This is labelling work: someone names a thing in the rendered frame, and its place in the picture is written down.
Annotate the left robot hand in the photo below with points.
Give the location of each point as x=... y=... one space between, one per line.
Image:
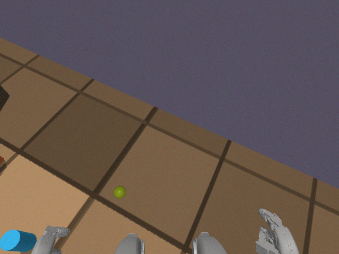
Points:
x=45 y=244

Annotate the right robot hand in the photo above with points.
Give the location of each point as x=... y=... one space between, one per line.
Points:
x=280 y=241

